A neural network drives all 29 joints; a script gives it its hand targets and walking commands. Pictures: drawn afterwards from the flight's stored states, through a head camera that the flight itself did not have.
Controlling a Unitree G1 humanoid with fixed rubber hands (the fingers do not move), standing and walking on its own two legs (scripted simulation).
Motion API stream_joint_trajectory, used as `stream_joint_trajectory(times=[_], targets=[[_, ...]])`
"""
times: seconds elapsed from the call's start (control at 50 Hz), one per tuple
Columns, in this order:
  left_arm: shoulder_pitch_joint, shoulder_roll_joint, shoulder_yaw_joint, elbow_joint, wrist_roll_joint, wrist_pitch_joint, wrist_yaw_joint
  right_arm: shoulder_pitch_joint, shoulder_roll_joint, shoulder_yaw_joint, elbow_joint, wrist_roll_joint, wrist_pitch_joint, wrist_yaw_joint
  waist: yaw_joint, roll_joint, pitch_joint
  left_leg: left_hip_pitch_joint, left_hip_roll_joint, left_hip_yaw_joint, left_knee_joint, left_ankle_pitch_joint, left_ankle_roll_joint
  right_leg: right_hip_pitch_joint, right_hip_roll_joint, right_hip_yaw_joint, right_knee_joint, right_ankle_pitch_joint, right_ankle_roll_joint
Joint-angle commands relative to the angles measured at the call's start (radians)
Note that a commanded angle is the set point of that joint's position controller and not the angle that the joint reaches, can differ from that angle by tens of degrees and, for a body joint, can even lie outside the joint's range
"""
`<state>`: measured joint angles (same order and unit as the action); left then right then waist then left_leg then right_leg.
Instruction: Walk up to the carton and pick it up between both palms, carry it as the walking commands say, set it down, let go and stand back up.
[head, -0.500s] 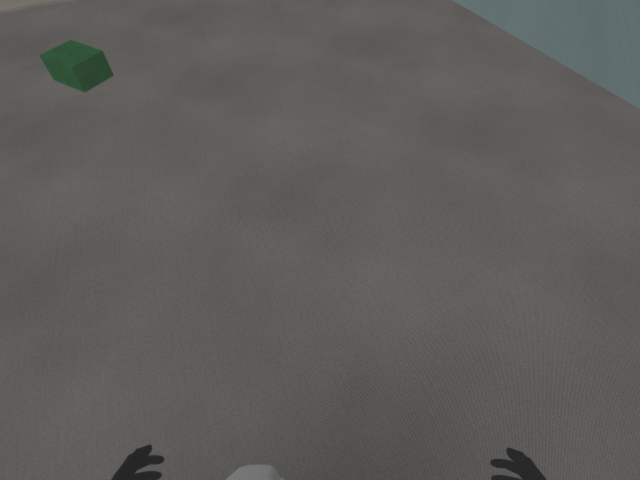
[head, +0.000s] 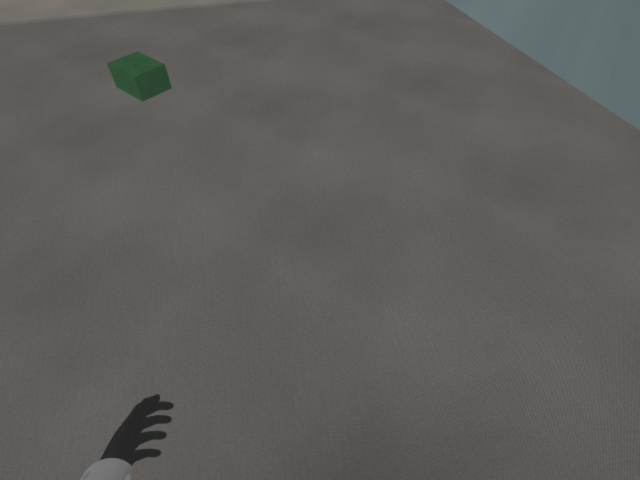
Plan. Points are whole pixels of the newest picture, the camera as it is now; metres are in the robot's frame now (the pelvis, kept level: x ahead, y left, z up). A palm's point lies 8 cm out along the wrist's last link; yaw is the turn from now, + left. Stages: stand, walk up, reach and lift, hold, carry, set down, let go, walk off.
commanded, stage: walk up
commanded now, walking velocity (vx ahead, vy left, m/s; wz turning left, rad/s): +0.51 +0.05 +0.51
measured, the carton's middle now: (140, 75) +2.45 +1.05 -0.69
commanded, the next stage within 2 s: none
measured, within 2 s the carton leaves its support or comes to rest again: neither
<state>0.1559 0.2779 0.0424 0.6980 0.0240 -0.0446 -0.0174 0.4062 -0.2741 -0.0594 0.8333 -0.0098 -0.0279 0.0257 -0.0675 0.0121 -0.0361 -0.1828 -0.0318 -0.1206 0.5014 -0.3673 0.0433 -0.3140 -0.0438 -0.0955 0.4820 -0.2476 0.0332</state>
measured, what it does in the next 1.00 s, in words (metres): walks ahead, turning left: left foot, then right foot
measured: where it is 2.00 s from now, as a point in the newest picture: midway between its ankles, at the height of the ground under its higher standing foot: (225, 288)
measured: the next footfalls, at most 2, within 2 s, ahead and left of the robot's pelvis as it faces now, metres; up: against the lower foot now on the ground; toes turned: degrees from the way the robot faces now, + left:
left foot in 0.44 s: +0.35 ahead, +0.19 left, +0.00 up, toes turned +16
right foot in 0.98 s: +0.65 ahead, +0.04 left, +0.00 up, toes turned +10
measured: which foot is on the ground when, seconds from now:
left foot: up 0.00-0.42, down 0.44-0.96, up 0.98-1.00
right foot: down 0.00-0.44, up 0.46-0.96, down 0.98-1.00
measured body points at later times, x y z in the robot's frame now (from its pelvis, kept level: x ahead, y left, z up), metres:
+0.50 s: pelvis +0.24 +0.09 -0.02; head +0.29 +0.09 +0.42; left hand +0.11 +0.33 -0.15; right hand +0.46 -0.11 -0.15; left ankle +0.31 +0.18 -0.74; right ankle +0.07 -0.11 -0.66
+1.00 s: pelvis +0.50 +0.12 -0.01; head +0.52 +0.12 +0.44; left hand +0.60 +0.41 -0.11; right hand +0.49 -0.13 -0.16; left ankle +0.32 +0.18 -0.71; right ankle +0.61 +0.03 -0.74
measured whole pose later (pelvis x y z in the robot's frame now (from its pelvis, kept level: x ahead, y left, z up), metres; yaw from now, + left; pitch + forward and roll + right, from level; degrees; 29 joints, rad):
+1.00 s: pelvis +0.50 +0.12 -0.01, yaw +19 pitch +1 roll +1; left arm 0.06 0.22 0.05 0.83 0.03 -0.06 0.01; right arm 0.47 -0.20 -0.05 1.05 -0.01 -0.06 0.01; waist -0.08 0.01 0.04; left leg -0.09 -0.05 -0.01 0.67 -0.48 0.05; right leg -0.41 -0.10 -0.12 0.59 -0.17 0.00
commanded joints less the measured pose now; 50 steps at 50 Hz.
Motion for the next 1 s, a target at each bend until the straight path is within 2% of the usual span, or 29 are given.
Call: stream_joint_trajectory(times=[0.0,0.02,0.04,0.06,0.1,0.16,0.2,0.28,0.32,0.36,0.38,0.4,0.42,0.44,0.46,0.48,0.52,0.54,0.56,0.6,0.68,0.78,0.84,0.88,0.9,0.92,0.94,0.96,0.98], targets=[[0.408,0.304,0.081,0.051,0.027,-0.019,0.041,-0.247,-0.015,-0.013,-0.173,-0.003,-0.029,0.003,0.257,-0.28,-0.007,-0.717,-0.036,0.035,0.432,-0.201,0.016,0.56,-0.513,0.662,-0.36,-0.618,-0.115],[0.335,0.277,0.072,0.061,0.021,-0.015,0.039,-0.229,-0.052,-0.024,-0.159,-0.027,-0.024,0.006,0.199,-0.183,0.055,-0.684,0.055,-0.032,0.557,-0.124,0.006,0.402,-0.525,0.66,-0.367,-0.651,-0.136],[0.252,0.191,0.049,0.048,0.013,-0.017,0.036,-0.193,-0.06,-0.034,-0.132,-0.025,-0.021,0.02,0.144,-0.124,0.091,-0.66,0.071,-0.038,0.585,-0.026,-0.01,0.332,-0.463,0.557,-0.356,-0.566,-0.113],[0.205,0.136,0.038,0.045,0.009,-0.021,0.032,-0.163,-0.058,-0.036,-0.101,-0.022,-0.013,0.033,0.109,-0.124,0.113,-0.629,0.087,-0.026,0.586,0.06,-0.031,0.296,-0.401,0.42,-0.352,-0.415,-0.082],[0.193,0.087,0.025,0.054,0.0,-0.033,0.034,-0.14,-0.046,-0.037,-0.065,-0.029,0.007,0.056,0.095,-0.146,0.117,-0.609,0.088,0.01,0.644,0.175,-0.062,0.267,-0.327,0.209,-0.32,-0.077,-0.041],[0.259,0.071,0.023,0.105,-0.001,-0.049,0.028,-0.174,-0.007,-0.023,-0.057,-0.033,0.018,0.065,0.084,-0.151,0.101,-0.612,0.075,0.059,0.69,0.238,-0.077,0.254,-0.296,0.037,-0.24,0.362,-0.025],[0.292,0.067,0.023,0.134,-0.001,-0.055,0.021,-0.248,0.007,-0.011,-0.066,-0.033,0.018,0.064,0.089,-0.174,0.114,-0.595,0.067,0.114,0.598,0.281,-0.076,0.243,-0.273,-0.029,-0.241,0.445,-0.038],[0.341,0.098,0.032,0.179,-0.009,-0.048,0.03,-0.424,0.023,0.026,-0.098,-0.029,0.012,0.084,0.12,-0.199,0.184,-0.474,0.079,0.255,0.228,0.333,-0.058,0.249,-0.265,-0.103,-0.273,0.518,-0.043],[0.354,0.137,0.045,0.191,-0.018,-0.042,0.036,-0.446,0.008,0.025,-0.1,-0.025,0.01,0.085,0.111,-0.217,0.168,-0.384,0.058,0.289,0.136,0.276,-0.033,0.293,-0.282,-0.121,-0.242,0.681,-0.04],[0.351,0.16,0.052,0.197,-0.023,-0.032,0.034,-0.373,-0.024,0.012,-0.069,-0.026,0.006,0.067,0.064,-0.242,0.093,-0.245,0.008,0.288,0.097,0.221,0.006,0.344,-0.291,-0.133,-0.118,0.881,-0.048],[0.332,0.162,0.054,0.191,-0.021,-0.023,0.03,-0.283,-0.048,0.002,-0.032,-0.026,0.0,0.054,0.021,-0.246,0.035,-0.129,-0.021,0.281,0.072,0.187,0.029,0.341,-0.289,-0.137,-0.001,0.906,-0.054],[0.303,0.152,0.052,0.177,-0.022,-0.017,0.028,-0.145,-0.081,-0.015,0.025,-0.026,-0.007,0.038,-0.046,-0.21,-0.037,0.067,-0.041,0.281,-0.001,0.2,0.052,0.269,-0.26,-0.156,0.181,0.812,-0.042],[0.311,0.119,0.044,0.16,-0.005,-0.02,0.026,0.007,-0.154,-0.043,0.081,-0.034,-0.013,0.019,-0.101,-0.125,-0.116,0.323,0.042,0.173,0.02,0.129,0.07,0.056,-0.229,-0.138,0.443,0.468,-0.017],[0.332,0.003,0.031,0.102,-0.002,-0.027,0.013,0.064,-0.268,-0.063,0.095,-0.035,-0.019,0.002,-0.059,0.178,-0.204,0.542,0.378,-0.295,-0.043,-0.003,0.155,-0.285,-0.116,-0.1,0.77,-0.345,0.023],[0.291,0.063,0.054,0.086,-0.012,-0.029,0.017,0.106,-0.295,-0.071,0.099,-0.009,-0.014,-0.01,-0.07,0.162,-0.286,0.518,0.452,-0.575,-0.211,0.043,0.241,-0.371,-0.055,0.073,0.899,-0.322,0.019],[0.199,0.087,0.06,0.078,-0.015,-0.034,0.019,0.031,-0.252,-0.062,0.088,-0.002,-0.016,-0.02,-0.048,0.077,-0.163,0.427,0.395,-0.449,-0.22,0.116,0.213,-0.399,-0.105,0.117,0.899,-0.232,0.002],[0.219,0.043,0.042,0.123,-0.007,-0.038,0.013,-0.128,-0.129,-0.031,0.067,-0.008,-0.035,-0.019,0.041,-0.009,-0.017,0.166,0.316,-0.258,-0.224,0.365,0.168,-0.298,-0.157,0.11,0.806,-0.083,-0.001],[0.26,0.023,0.039,0.148,0.002,-0.025,0.009,-0.167,-0.101,-0.023,0.066,-0.004,-0.044,-0.015,0.076,0.004,-0.007,0.068,0.292,-0.199,-0.238,0.423,0.158,-0.229,-0.165,0.109,0.775,-0.072,0.006],[0.28,0.009,0.036,0.161,0.006,-0.011,0.005,-0.171,-0.084,-0.019,0.075,-0.001,-0.053,-0.011,0.09,0.018,-0.007,0.016,0.282,-0.166,-0.252,0.439,0.154,-0.184,-0.166,0.106,0.746,-0.062,0.015],[0.231,0.003,0.033,0.156,0.013,0.009,-0.004,-0.135,-0.078,-0.017,0.104,0.008,-0.065,-0.011,0.093,0.045,0.017,-0.024,0.262,-0.129,-0.29,0.426,0.148,-0.177,-0.164,0.086,0.673,-0.038,0.034],[0.049,0.012,0.03,0.112,0.019,0.025,-0.019,-0.048,-0.071,-0.007,0.143,0.009,-0.067,-0.022,0.054,0.087,0.087,0.023,0.239,-0.084,-0.354,0.35,0.114,-0.292,-0.162,0.064,0.502,0.095,0.053],[-0.132,0.008,0.016,0.07,0.001,0.021,-0.019,0.038,-0.063,-0.003,0.165,-0.003,-0.058,-0.025,0.009,0.106,0.125,0.083,0.208,-0.032,-0.366,0.295,0.099,-0.296,-0.102,0.019,0.27,0.17,0.035],[-0.193,0.009,0.014,0.057,-0.009,0.015,-0.01,0.086,-0.061,0.001,0.182,-0.012,-0.052,-0.024,-0.015,0.126,0.134,0.121,0.203,-0.005,-0.328,0.371,0.112,-0.247,-0.063,-0.008,0.181,0.128,0.023],[-0.177,0.01,0.014,0.066,-0.01,0.007,-0.001,0.104,-0.055,0.002,0.194,-0.017,-0.045,-0.023,-0.009,0.139,0.126,0.124,0.192,0.01,-0.264,0.455,0.113,-0.158,-0.037,-0.024,0.126,0.071,0.011],[-0.125,0.02,0.021,0.083,-0.008,0.001,0.009,0.102,-0.058,-0.001,0.198,-0.016,-0.042,-0.022,0.014,0.136,0.106,0.118,0.188,0.007,-0.203,0.536,0.107,-0.075,-0.017,-0.03,0.101,0.048,0.005],[-0.015,0.039,0.035,0.118,-0.004,-0.007,0.023,0.084,-0.069,-0.006,0.196,-0.009,-0.041,-0.019,0.069,0.099,0.058,0.085,0.162,0.033,-0.076,0.641,0.092,0.082,0.007,-0.045,0.039,0.066,-0.004],[0.148,0.1,0.063,0.161,0.006,-0.018,0.041,0.055,-0.076,-0.014,0.183,0.006,-0.044,-0.017,0.149,0.039,-0.022,-0.034,0.115,0.078,0.116,0.611,0.067,0.321,-0.063,0.01,0.011,0.097,-0.029],[0.376,0.21,0.095,0.203,0.021,-0.025,0.058,0.021,-0.072,-0.021,0.133,0.006,-0.049,-0.017,0.239,-0.113,-0.159,-0.224,0.058,0.111,0.438,0.241,0.038,0.561,-0.36,0.329,-0.045,-0.044,-0.079],[0.387,0.33,0.108,0.228,0.021,-0.016,0.067,0.081,0.011,-0.014,0.081,0.005,-0.051,-0.017,0.177,-0.317,-0.209,-0.46,-0.023,0.081,0.686,-0.222,-0.004,0.618,-0.616,0.779,-0.2,0.079,-0.175]])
